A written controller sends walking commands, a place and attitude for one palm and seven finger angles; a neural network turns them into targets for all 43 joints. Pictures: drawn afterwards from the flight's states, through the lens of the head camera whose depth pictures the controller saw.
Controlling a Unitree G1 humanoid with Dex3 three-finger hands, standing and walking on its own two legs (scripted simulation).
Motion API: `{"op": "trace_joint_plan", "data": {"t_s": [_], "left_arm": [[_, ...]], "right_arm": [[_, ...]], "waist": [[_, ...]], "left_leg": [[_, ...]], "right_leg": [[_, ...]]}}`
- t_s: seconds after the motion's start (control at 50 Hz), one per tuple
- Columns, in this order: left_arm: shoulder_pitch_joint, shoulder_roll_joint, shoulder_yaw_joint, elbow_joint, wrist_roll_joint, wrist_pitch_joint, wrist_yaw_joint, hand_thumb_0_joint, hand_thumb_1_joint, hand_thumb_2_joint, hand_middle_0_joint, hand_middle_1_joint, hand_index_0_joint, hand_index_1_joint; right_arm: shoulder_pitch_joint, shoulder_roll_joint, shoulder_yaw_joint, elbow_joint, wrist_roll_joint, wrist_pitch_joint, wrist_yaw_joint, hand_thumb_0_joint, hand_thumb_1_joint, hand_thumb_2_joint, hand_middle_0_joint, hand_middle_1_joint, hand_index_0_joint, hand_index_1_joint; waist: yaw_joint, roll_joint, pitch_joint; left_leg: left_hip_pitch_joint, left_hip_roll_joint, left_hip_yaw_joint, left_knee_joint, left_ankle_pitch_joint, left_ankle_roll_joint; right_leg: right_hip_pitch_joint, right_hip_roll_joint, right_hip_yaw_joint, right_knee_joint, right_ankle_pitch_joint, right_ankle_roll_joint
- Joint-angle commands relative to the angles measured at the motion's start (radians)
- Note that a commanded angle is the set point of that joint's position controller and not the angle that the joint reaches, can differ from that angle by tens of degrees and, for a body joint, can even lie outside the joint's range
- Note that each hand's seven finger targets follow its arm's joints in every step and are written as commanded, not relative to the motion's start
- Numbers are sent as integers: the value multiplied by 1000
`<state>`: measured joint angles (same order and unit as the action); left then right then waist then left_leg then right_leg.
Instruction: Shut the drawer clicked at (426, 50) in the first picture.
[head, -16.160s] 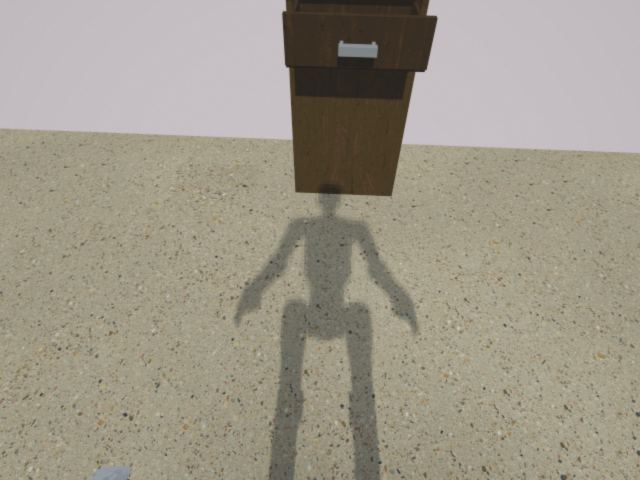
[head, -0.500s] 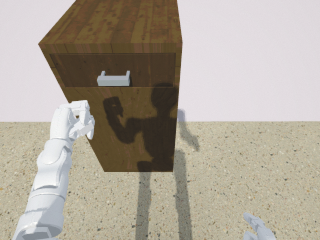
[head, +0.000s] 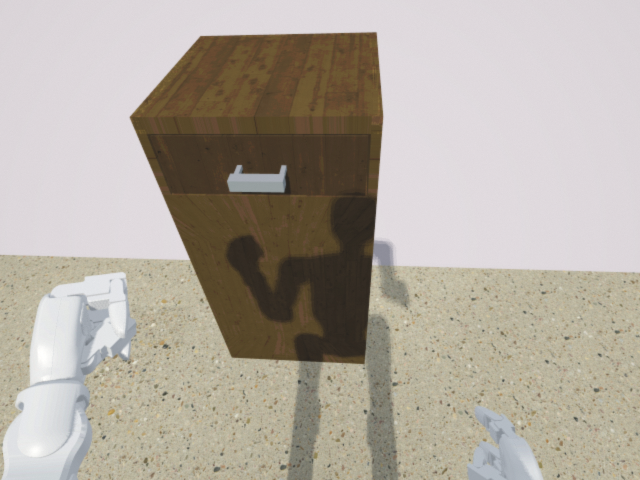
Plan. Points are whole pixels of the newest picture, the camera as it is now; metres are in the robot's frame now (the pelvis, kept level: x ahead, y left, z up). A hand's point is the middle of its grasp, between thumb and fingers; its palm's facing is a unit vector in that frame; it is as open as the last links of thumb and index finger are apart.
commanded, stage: draw the hand back to the body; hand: left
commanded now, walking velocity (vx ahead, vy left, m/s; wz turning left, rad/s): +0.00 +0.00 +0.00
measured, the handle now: (259, 176) +0.63 +0.20 +0.03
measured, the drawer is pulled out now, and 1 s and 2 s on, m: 0.00 0.00 0.00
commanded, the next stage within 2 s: step back with the hand held close in 0.34 s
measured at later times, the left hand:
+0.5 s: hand (79, 357) +0.18 +0.25 +0.16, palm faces +0.41 -0.82 -0.39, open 3.3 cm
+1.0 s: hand (37, 400) +0.14 +0.27 +0.15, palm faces +0.31 -0.80 -0.52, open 3.3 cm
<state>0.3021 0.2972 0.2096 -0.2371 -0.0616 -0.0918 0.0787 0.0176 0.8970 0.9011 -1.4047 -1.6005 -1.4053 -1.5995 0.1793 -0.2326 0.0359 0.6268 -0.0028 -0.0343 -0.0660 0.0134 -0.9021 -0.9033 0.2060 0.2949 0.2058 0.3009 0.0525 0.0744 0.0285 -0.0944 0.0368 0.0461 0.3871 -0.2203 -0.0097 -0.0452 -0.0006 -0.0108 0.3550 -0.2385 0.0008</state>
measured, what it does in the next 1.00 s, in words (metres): shifts its weight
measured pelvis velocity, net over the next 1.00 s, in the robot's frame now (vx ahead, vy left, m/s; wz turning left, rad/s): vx -0.05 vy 0.03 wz -0.02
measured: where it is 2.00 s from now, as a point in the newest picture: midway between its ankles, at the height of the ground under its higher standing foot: outside the picture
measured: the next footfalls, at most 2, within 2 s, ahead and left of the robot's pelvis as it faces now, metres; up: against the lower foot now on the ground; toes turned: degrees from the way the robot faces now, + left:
right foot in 1.72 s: -0.20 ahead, -0.12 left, +0.00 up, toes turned +4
left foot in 1.90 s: -0.14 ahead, +0.13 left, +0.00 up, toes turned +2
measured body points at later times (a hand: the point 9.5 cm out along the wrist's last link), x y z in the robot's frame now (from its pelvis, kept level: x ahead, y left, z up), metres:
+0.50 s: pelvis +0.00 +0.01 +0.00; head -0.02 -0.01 +0.45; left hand +0.15 +0.29 +0.18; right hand +0.20 -0.21 -0.08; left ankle +0.00 +0.12 -0.75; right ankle -0.02 -0.12 -0.75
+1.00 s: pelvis -0.05 +0.03 -0.01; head -0.03 +0.02 +0.44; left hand +0.12 +0.31 +0.18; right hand +0.12 -0.21 -0.09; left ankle +0.00 +0.12 -0.75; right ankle -0.02 -0.12 -0.75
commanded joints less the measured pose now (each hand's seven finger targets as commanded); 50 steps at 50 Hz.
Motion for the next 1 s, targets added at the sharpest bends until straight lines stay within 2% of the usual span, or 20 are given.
{"op": "trace_joint_plan", "data": {"t_s": [0.0,0.14,0.2,0.22,0.32,0.34,0.38,0.42,0.44,0.46,0.48,0.5,0.6,0.62,0.7,0.72,0.8,0.84,0.92,0.98], "left_arm": [[-22,193,149,-340,-5,-77,17,0,900,900,-1400,-1600,-1400,-1600],[176,212,206,-458,-5,-90,22,0,900,900,-1400,-1600,-1400,-1600],[137,172,167,-410,3,-88,24,0,900,900,-1400,-1600,-1400,-1600],[122,169,162,-405,5,-86,23,0,900,900,-1400,-1600,-1400,-1600],[115,196,185,-420,10,-90,35,0,900,900,-1400,-1600,-1400,-1600],[119,185,176,-430,9,-91,35,0,900,900,-1400,-1600,-1400,-1600],[128,190,184,-431,8,-87,36,0,900,900,-1400,-1600,-1400,-1600],[136,192,189,-430,9,-82,35,0,900,900,-1400,-1600,-1400,-1600],[132,185,183,-436,9,-81,34,0,900,900,-1400,-1600,-1400,-1600],[44,301,305,-498,5,-121,37,0,900,900,-1400,-1600,-1400,-1600],[163,235,263,-414,6,-124,30,0,900,900,-1400,-1600,-1400,-1600],[210,196,226,-397,8,-123,22,0,900,900,-1400,-1600,-1400,-1600],[274,213,239,-438,11,-143,24,0,900,900,-1400,-1600,-1400,-1600],[291,229,254,-441,9,-144,26,0,900,900,-1400,-1600,-1400,-1600],[333,248,277,-475,3,-149,36,0,900,900,-1400,-1600,-1400,-1600],[336,263,287,-493,5,-151,38,0,900,900,-1400,-1600,-1400,-1600],[352,250,279,-498,6,-161,47,0,900,900,-1400,-1600,-1400,-1600],[352,250,282,-497,9,-167,50,0,900,900,-1400,-1600,-1400,-1600],[334,248,288,-499,21,-186,59,0,900,900,-1400,-1600,-1400,-1600],[329,238,285,-488,28,-205,66,0,900,900,-1400,-1600,-1400,-1600]], "right_arm": [[-140,-95,-49,-165,-10,-74,-6,0,-900,-900,200,300,200,300],[-128,-92,-56,-175,-7,-108,-13,0,-900,-900,200,300,200,300],[-117,-96,-58,-157,-9,-116,-19,0,-900,-900,200,300,200,300],[-119,-98,-59,-155,-9,-121,-23,0,-900,-900,200,300,200,300],[-116,-99,-58,-150,-15,-134,-30,0,-900,-900,200,300,200,300],[-116,-95,-55,-151,-15,-135,-30,0,-900,-900,200,300,200,300],[-120,-93,-54,-151,-16,-135,-28,0,-900,-900,200,300,200,300],[-124,-95,-52,-148,-17,-134,-25,0,-900,-900,200,300,200,300],[-121,-93,-49,-149,-16,-133,-24,0,-900,-900,200,300,200,300],[-124,-119,-50,-185,-8,-100,-17,0,-900,-900,200,300,200,300],[-120,-105,-54,-168,-13,-79,-19,0,-900,-900,200,300,200,300],[-116,-106,-58,-177,-14,-62,-14,0,-900,-900,200,300,200,300],[-102,-108,-81,-211,-8,-15,-13,0,-900,-900,200,300,200,300],[-113,-107,-81,-219,-8,-10,-17,0,-900,-900,200,300,200,300],[-107,-103,-91,-244,2,10,-16,0,-900,-900,200,300,200,300],[-113,-108,-92,-250,1,11,-18,0,-900,-900,200,300,200,300],[-96,-106,-97,-257,8,8,-19,0,-900,-900,200,300,200,300],[-98,-109,-97,-257,8,0,-22,0,-900,-900,200,300,200,300],[-94,-121,-101,-257,7,-19,-26,0,-900,-900,200,300,200,300],[-85,-118,-101,-254,12,-36,-25,0,-900,-900,200,300,200,300]], "waist": [[9,-34,-117],[19,-17,-68],[1,-59,-8],[-1,-33,14],[15,-39,-51],[15,-16,-63],[19,-41,-61],[23,-29,-48],[21,0,-48],[-28,-9,35],[-28,-45,8],[-32,-54,-10],[-38,-49,-153],[-33,-31,-165],[-32,-42,-211],[-27,-11,-223],[-34,-19,-200],[-34,5,-174],[-41,7,-127],[-48,-36,-90]], "left_leg": [[81,-21,6,-24,205,40],[65,-17,2,-20,181,34],[58,-17,1,-24,137,39],[62,-19,3,-28,124,40],[76,-21,-7,-30,142,40],[79,-20,-9,-29,157,39],[74,-21,-8,-26,176,39],[58,-18,-13,-27,185,34],[58,-19,-11,-28,189,32],[-20,-9,-14,-6,121,51],[-17,-10,-20,7,131,53],[-11,-8,-13,9,151,51],[17,11,-1,8,338,50],[16,11,-9,5,376,50],[-3,24,-12,15,458,48],[-13,25,-18,11,462,48],[-73,37,-25,-6,382,52],[-123,44,-35,-25,305,58],[-281,50,-60,-67,12,74],[-354,48,-66,-71,-177,83]], "right_leg": [[-44,10,-8,-61,217,-12],[-67,16,-8,-74,182,-10],[-112,17,-11,-90,129,-7],[-127,18,-9,-104,112,-8],[-80,14,-9,-84,128,-11],[-70,11,-9,-72,147,-13],[-63,12,-11,-68,173,-12],[-55,15,-7,-69,178,-16],[-53,11,-6,-62,185,-16],[-174,-26,90,-113,227,-16],[-173,-44,82,-107,250,-15],[-177,-46,79,-101,269,-12],[-113,-36,27,-25,410,10],[-110,-34,19,-12,419,11],[-89,-24,8,37,472,20],[-82,-22,7,48,461,21],[-92,-12,7,70,392,28],[-92,-9,13,84,343,29],[-51,-3,33,93,225,28],[-74,-11,56,76,126,26]]}}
